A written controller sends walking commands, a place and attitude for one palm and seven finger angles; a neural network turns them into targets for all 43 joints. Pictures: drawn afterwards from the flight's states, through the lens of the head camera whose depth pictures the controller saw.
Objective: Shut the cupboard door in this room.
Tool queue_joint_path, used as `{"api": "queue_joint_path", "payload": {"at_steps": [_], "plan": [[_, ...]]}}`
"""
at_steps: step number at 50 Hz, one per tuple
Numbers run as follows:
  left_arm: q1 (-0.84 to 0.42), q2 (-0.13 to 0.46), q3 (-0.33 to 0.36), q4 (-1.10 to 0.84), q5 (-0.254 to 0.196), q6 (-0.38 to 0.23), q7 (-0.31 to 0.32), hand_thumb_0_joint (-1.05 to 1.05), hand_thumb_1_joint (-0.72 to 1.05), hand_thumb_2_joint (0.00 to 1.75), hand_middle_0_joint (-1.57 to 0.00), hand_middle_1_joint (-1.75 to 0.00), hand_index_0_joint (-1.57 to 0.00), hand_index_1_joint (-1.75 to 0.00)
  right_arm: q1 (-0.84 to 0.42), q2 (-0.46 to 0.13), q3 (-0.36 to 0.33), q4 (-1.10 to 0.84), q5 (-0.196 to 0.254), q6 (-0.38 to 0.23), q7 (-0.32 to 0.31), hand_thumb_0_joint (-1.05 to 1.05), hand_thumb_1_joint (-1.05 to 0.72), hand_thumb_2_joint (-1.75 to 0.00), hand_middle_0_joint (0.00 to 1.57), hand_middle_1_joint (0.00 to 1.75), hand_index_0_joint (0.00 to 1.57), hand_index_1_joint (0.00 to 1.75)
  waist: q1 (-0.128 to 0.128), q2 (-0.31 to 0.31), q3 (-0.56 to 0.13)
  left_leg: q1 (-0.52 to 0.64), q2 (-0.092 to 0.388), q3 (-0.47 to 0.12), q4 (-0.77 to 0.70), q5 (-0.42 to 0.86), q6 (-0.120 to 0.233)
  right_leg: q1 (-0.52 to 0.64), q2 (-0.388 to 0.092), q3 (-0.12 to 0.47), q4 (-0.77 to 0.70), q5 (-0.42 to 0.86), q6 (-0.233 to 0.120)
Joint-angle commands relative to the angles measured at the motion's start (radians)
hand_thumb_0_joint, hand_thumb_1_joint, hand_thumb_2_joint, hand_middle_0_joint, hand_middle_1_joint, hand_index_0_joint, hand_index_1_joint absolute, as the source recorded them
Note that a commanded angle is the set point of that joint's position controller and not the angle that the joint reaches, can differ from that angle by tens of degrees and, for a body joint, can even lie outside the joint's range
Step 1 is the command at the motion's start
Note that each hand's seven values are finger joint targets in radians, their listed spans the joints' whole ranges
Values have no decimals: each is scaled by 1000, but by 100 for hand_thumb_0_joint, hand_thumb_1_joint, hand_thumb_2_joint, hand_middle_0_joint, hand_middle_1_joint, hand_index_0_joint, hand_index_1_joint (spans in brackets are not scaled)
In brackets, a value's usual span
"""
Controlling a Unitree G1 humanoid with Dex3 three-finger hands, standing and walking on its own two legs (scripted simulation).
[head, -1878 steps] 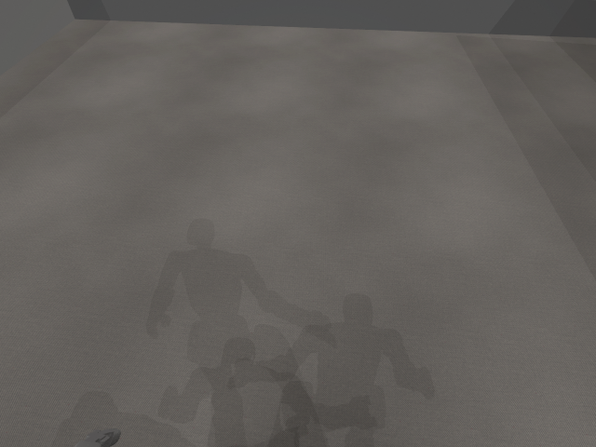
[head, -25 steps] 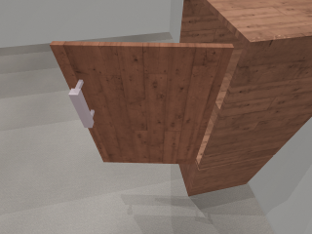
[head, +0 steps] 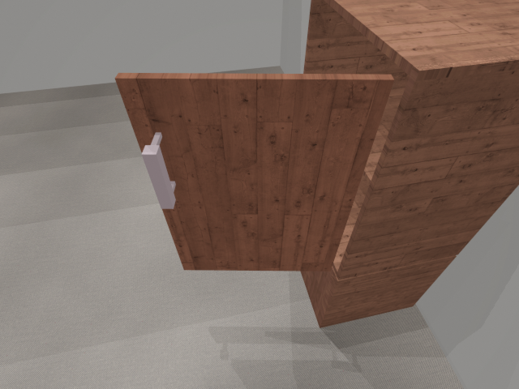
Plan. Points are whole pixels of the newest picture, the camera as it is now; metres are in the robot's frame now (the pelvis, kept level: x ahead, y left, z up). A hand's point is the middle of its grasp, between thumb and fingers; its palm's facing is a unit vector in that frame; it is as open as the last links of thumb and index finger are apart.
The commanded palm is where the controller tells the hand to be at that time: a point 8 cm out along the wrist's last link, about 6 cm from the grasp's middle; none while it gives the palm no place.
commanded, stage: come to a stop and stand still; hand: left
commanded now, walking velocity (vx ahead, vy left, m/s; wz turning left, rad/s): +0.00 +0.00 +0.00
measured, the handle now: (163, 171) +0.47 +0.21 +0.07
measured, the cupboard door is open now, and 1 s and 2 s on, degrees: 77 77 77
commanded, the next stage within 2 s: look again from close up in 0.10 s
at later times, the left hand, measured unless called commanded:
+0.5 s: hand out of the picture +0.00 +0.16 -0.18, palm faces +0.02 -0.99 -0.16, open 7.3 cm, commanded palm none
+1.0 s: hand (151, 328) +0.21 +0.18 -0.01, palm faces +0.20 -0.98 -0.07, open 7.0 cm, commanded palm +0.12 +0.22 -0.05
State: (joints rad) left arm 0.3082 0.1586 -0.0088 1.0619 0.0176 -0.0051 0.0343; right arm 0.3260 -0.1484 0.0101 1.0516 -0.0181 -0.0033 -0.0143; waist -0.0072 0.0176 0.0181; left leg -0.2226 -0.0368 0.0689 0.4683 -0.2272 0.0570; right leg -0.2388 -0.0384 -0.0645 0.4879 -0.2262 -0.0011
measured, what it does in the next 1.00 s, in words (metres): stands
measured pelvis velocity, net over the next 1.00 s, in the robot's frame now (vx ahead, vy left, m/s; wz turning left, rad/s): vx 0.00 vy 0.00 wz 0.02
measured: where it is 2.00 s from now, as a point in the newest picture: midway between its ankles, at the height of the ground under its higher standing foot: outside the picture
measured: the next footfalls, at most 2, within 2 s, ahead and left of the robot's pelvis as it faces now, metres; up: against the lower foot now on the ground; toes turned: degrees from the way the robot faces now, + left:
none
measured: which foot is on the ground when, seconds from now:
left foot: down 0.00-1.00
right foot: down 0.00-1.00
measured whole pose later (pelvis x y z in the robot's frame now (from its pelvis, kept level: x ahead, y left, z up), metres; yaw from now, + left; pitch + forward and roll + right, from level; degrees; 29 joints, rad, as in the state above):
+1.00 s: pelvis +0.00 +0.00 -0.02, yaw +1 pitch +4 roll +0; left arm 0.40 0.17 0.07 0.14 -0.18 -0.29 0.02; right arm 0.30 -0.25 -0.02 0.76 0.01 -0.31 -0.02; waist -0.05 0.02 -0.08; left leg -0.45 -0.04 0.05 0.72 -0.34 0.05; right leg -0.46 -0.05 -0.07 0.74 -0.35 -0.01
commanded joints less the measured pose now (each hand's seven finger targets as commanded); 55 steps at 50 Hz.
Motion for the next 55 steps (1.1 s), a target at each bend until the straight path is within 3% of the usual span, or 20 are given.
{"api": "queue_joint_path", "payload": {"at_steps": [1,12,26,33,38,39,40,41,42,43,44,45,46,47,48,49,51,52,53,55], "plan": [[49,84,12,-33,0,-17,1,0,90,90,-20,-30,-20,-30,26,-119,-23,-44,-1,-24,-3,0,-90,-90,20,30,20,30,8,-28,80,-114,133,-185,-200,-179,-5,9,-62,92,-91,-84,-42],[59,85,9,-11,-3,-26,5,0,90,90,-20,-30,-20,-30,22,-95,-15,3,6,-32,-6,0,-90,-90,20,30,20,30,7,-30,48,-32,123,-142,-159,-7,-11,25,-80,103,-115,9,-41],[63,76,6,13,-5,-25,7,0,90,90,-20,-30,-20,-30,-1,-94,-10,39,9,-34,-11,0,-90,-90,20,30,20,30,11,-18,42,2,128,-131,-156,85,-17,60,-86,98,-127,75,-32],[62,74,4,14,-4,-21,8,0,90,90,-20,-30,-20,-30,-7,-95,-9,46,10,-30,-11,0,-90,-90,20,30,20,30,12,-30,68,-5,127,-132,-170,59,-19,56,-85,95,-138,60,-29],[65,73,6,12,-5,-21,10,0,90,90,-20,-30,-20,-30,-3,-94,-9,53,9,-33,-12,0,-90,-90,20,30,20,30,13,-26,39,18,131,-130,-166,112,-17,77,-87,91,-130,96,-28],[108,101,3,49,11,-35,45,0,90,90,-20,-30,-20,-30,-78,-127,-10,-13,17,-42,-8,0,-90,-90,20,30,20,30,36,-20,42,-3,157,-101,15,282,-40,38,-111,114,-91,338,-22],[-791,632,378,-1627,-121,-290,46,0,90,90,-20,-30,-20,-30,16,-357,-61,-355,23,-214,-97,0,-90,-90,20,30,20,30,-170,39,-365,267,111,-149,-31,353,-39,43,17,29,46,249,-4],[-126,178,11,-1375,-133,-219,50,0,90,90,-22,-32,-22,-32,-81,-199,-2,-337,69,-287,-97,0,-90,-90,20,30,20,30,-18,313,-517,376,104,-114,-17,432,-74,-40,68,-10,89,39,-31],[131,-1,-36,-1255,-179,-80,65,0,90,90,-24,-34,-24,-34,-111,-190,-7,-326,47,-328,-82,0,-90,-90,20,30,20,30,-5,280,-365,237,114,-147,-76,417,-117,-60,66,-37,138,-64,-29],[88,-40,-76,-1132,-169,-55,79,0,90,90,-25,-36,-25,-36,-100,-184,-9,-302,67,-353,-64,0,-90,-90,20,30,20,30,-45,130,-90,44,102,-161,-83,233,-105,-153,47,-31,141,-100,-19],[4,-40,-63,-1158,-173,-98,76,0,90,90,-27,-38,-27,-38,-103,-215,-37,-353,54,-369,-45,0,-90,-90,20,30,20,30,-64,76,47,-75,77,-182,-44,26,-90,-185,37,-39,92,-79,-23],[36,7,3,-1086,-163,-154,65,0,90,90,-29,-40,-29,-40,-104,-231,-52,-383,43,-377,-33,0,-90,-90,20,30,20,30,-64,2,71,-167,57,-189,7,-102,-83,-237,31,-48,72,-94,-26],[135,-2,29,-997,-175,-221,39,0,90,90,-31,-42,-31,-42,-112,-232,-63,-411,32,-379,-19,0,-90,-90,20,30,20,30,-44,-152,65,-250,48,-189,60,-175,-79,-293,36,-62,102,-161,-25],[257,-14,51,-933,-189,-294,-10,0,90,90,-33,-44,-33,-44,-133,-228,-76,-456,37,-381,-2,0,-90,-90,20,30,20,30,2,-177,30,-295,29,-158,119,-160,-83,-310,40,-62,140,-199,-32],[321,-56,43,-897,-217,-380,-66,0,90,90,-35,-46,-35,-46,-148,-211,-78,-487,30,-383,13,0,-90,-90,20,30,20,30,26,-250,-2,-357,23,-136,189,-160,-89,-362,41,-65,202,-249,-33],[386,-53,76,-896,-248,-472,-131,0,90,90,-36,-48,-36,-48,-158,-209,-90,-511,24,-377,26,0,-90,-90,20,30,20,30,52,-284,-46,-408,16,-108,262,-147,-91,-395,41,-51,251,-269,-36],[379,12,132,-917,-288,-643,-276,0,90,90,-40,-52,-40,-52,-187,-225,-104,-564,19,-359,46,0,-90,-90,20,30,20,30,58,-241,-98,-514,3,-79,382,-156,-92,-439,26,-2,341,-273,-46],[398,106,232,-887,-280,-668,-308,0,90,90,-42,-54,-42,-54,-180,-226,-119,-589,28,-344,49,0,-90,-90,20,30,20,30,85,-140,-127,-544,-1,-70,415,-138,-88,-428,20,25,384,-245,-57],[399,121,226,-957,-280,-655,-326,0,90,90,-44,-56,-44,-56,-219,-231,-112,-647,34,-332,49,0,-90,-90,20,30,20,30,104,-64,-167,-563,-7,-55,421,-160,-76,-434,21,33,410,-257,-55],[336,133,224,-1115,-297,-581,-318,0,90,90,-47,-60,-47,-60,-242,-223,-104,-717,47,-308,37,0,-90,-90,20,30,20,30,107,46,-238,-544,-4,-58,411,-195,-63,-437,27,39,430,-273,-52]]}}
